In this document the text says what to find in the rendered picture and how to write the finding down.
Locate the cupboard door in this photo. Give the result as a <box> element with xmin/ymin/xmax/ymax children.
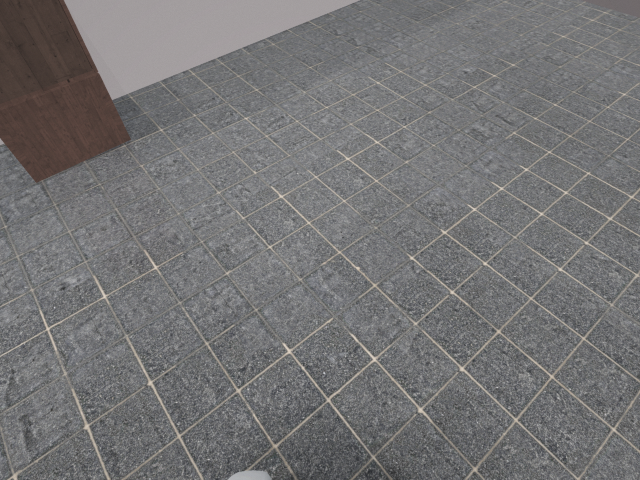
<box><xmin>0</xmin><ymin>0</ymin><xmax>93</xmax><ymax>104</ymax></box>

